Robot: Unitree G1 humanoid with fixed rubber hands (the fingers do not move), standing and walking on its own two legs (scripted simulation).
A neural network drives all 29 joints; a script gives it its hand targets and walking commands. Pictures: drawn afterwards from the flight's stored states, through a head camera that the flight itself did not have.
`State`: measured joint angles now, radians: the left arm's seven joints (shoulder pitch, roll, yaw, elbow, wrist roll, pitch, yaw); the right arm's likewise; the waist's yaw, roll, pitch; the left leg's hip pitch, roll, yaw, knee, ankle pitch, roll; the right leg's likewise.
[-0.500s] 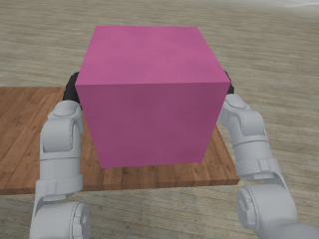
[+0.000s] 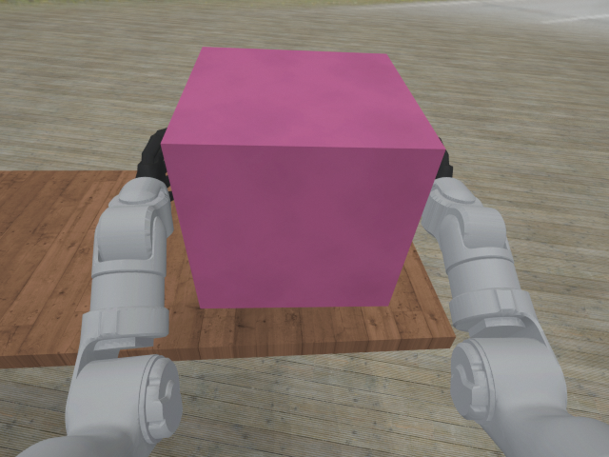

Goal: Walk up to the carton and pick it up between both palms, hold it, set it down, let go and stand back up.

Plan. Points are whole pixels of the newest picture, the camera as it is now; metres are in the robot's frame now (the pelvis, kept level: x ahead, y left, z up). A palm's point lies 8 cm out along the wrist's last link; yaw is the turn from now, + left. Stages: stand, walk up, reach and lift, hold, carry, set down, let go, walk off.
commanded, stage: hold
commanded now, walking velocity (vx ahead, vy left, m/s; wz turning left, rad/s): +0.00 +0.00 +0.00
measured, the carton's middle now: (296, 177) +0.43 +0.01 +0.20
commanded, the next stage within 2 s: none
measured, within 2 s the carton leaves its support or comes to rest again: neither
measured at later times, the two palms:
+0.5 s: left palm (145, 196) +0.36 +0.20 +0.21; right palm (420, 182) +0.39 -0.16 +0.22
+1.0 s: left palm (154, 189) +0.37 +0.19 +0.22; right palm (431, 184) +0.38 -0.17 +0.22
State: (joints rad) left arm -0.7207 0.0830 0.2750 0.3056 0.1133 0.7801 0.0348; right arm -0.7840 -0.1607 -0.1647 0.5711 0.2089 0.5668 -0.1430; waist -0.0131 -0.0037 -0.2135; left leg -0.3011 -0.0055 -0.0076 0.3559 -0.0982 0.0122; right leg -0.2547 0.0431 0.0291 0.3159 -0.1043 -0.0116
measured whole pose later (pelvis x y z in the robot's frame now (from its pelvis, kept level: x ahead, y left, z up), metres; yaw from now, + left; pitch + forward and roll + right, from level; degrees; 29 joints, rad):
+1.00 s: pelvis +0.01 +0.00 +0.00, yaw +0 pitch +3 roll -1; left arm -0.69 0.08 0.27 0.25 0.11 0.79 0.03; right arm -0.76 -0.16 -0.15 0.52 0.21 0.58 -0.15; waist -0.01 0.00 -0.21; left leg -0.30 -0.01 -0.01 0.36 -0.11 0.01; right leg -0.25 0.04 0.03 0.32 -0.11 -0.01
